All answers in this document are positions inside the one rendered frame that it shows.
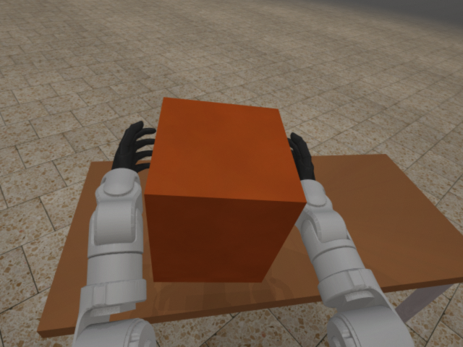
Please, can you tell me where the right robot hand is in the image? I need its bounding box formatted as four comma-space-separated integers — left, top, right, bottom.
287, 132, 315, 181

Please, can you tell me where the right robot forearm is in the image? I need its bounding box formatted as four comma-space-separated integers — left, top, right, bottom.
295, 179, 415, 347

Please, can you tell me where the left robot upper arm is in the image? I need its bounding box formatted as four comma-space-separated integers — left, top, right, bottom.
74, 318, 156, 347

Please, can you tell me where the carton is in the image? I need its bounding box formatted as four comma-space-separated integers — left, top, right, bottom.
144, 97, 307, 283

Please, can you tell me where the left robot forearm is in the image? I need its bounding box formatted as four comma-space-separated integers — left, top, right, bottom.
72, 168, 147, 347

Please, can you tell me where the left robot hand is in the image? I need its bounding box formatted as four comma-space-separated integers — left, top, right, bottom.
111, 121, 156, 173

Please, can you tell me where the table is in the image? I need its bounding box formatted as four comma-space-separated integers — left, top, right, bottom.
36, 154, 463, 338

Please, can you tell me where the right robot upper arm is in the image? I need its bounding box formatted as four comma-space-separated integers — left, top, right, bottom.
327, 305, 413, 347

